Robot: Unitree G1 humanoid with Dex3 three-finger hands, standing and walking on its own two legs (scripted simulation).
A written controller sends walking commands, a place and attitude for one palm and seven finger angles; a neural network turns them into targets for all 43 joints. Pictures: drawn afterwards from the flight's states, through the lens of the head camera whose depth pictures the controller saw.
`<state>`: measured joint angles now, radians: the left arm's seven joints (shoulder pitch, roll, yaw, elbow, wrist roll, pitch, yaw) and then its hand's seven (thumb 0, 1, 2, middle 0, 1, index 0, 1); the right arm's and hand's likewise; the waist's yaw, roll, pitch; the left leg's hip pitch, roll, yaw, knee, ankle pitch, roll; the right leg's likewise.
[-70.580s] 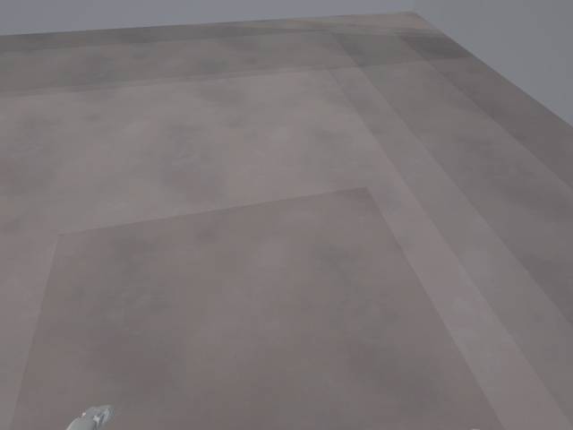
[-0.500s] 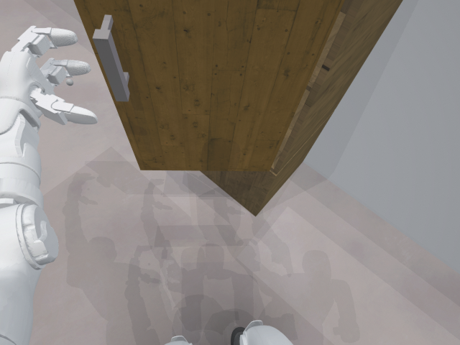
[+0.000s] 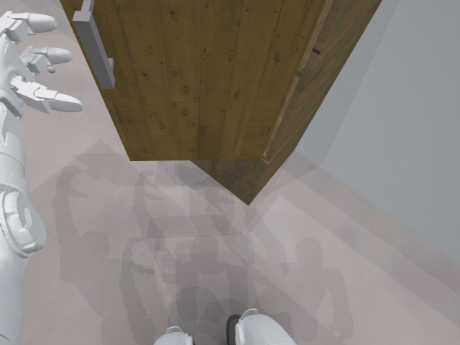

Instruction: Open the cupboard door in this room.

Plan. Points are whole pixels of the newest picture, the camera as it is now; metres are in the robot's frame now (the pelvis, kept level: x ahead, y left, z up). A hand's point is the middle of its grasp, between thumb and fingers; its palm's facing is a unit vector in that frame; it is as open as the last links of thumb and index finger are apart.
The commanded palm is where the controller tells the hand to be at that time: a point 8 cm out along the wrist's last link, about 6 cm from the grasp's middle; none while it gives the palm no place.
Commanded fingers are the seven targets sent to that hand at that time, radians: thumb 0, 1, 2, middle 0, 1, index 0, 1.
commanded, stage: slide the fingers in behind the handle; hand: left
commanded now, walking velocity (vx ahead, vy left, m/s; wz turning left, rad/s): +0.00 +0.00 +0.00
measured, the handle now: (98, 45) +0.58 +0.16 +0.12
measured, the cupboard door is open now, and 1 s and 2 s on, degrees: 43 43 43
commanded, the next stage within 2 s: close the thumb around the handle in 1.60 s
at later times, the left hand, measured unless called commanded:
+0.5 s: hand (74, 69) +0.53 +0.19 +0.12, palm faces -0.03 -1.00 +0.00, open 14.0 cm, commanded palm +0.50 +0.23 +0.12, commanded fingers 0.00 -0.50 0.30 -0.30 -1.20 -0.30 -1.20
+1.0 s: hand (101, 70) +0.53 +0.15 +0.12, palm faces -0.02 -1.00 +0.00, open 14.0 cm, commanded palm +0.51 +0.20 +0.12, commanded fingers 0.00 -0.50 0.30 -0.30 -1.20 -0.30 -1.20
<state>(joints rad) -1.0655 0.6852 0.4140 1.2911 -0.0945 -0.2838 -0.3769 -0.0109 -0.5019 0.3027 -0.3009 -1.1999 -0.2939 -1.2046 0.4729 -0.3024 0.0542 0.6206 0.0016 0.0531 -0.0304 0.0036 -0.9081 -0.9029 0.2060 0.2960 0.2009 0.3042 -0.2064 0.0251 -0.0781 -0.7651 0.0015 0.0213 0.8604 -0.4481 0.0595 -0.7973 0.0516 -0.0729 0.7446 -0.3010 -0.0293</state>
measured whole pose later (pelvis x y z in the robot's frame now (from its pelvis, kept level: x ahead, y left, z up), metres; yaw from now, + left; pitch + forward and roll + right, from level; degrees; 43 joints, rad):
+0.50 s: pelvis +0.01 +0.00 +0.00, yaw +0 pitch +19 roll -3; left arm -1.00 0.56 0.39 1.21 -0.09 -0.30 -0.28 -0.01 -0.50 0.30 -0.30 -1.20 -0.29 -1.20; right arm 0.47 -0.27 0.04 0.61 -0.01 0.05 0.00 0.00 -0.91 -0.90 0.21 0.30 0.20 0.30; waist -0.19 0.04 -0.10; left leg -0.73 0.00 0.03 0.85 -0.46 0.06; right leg -0.77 0.05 -0.06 0.74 -0.31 -0.03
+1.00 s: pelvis +0.00 -0.01 +0.00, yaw +0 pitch +19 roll -2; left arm -1.07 0.53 0.36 1.27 -0.08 -0.31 -0.22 -0.01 -0.50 0.30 -0.30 -1.20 -0.30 -1.20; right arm 0.45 -0.29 0.04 0.63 -0.01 0.02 0.00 0.00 -0.91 -0.90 0.20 0.30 0.20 0.30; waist -0.20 0.03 -0.08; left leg -0.74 0.00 0.03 0.85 -0.44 0.05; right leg -0.79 0.05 -0.07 0.77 -0.31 -0.04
